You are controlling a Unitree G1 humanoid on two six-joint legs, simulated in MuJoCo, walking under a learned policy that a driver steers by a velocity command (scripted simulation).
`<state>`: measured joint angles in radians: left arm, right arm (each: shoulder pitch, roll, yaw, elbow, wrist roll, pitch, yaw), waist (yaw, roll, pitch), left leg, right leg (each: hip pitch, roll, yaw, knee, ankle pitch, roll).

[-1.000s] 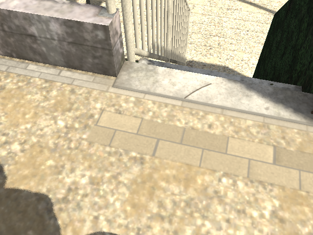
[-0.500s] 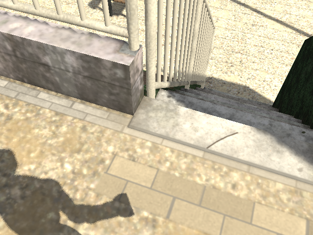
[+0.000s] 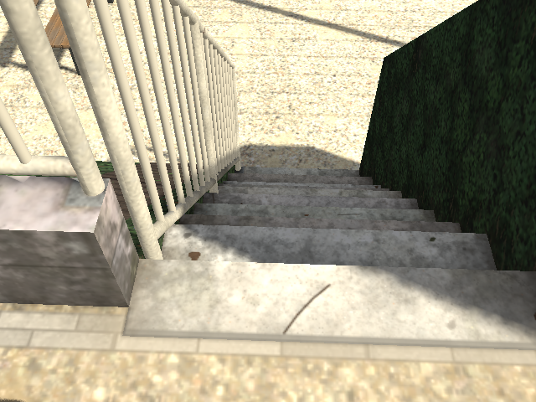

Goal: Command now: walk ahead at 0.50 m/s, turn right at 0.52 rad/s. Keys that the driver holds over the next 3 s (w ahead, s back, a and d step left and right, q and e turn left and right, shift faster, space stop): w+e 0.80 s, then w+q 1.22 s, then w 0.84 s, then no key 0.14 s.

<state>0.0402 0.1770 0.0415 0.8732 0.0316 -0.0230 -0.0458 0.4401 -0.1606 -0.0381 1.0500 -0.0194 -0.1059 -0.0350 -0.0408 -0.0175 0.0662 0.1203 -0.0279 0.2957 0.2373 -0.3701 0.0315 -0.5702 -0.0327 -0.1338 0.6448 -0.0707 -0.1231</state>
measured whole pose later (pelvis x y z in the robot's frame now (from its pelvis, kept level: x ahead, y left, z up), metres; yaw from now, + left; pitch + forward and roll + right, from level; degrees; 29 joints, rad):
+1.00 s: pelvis +0.51 -0.09 +0.01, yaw -30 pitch +1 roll +0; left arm 0.11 0.25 0.04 0.68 0.03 0.02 -0.03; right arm 0.45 -0.26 -0.03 0.82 -0.02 -0.07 0.02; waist -0.07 -0.02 0.00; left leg -0.12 0.00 0.10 0.39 -0.29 0.03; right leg -0.56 -0.02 0.03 0.76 -0.18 -0.02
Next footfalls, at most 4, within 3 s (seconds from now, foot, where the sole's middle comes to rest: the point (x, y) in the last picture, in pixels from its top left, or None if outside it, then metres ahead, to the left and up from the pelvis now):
0.08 right None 0.19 -0.07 -0.77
0.62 left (269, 362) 0.55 0.00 -0.77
1.10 right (376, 338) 0.60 -0.27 -0.77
1.56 left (299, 295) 0.73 -0.09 -0.77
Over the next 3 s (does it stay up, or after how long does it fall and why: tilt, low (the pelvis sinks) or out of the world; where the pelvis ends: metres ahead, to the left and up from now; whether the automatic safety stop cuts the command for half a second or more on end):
stays up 1.17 -0.13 -0.42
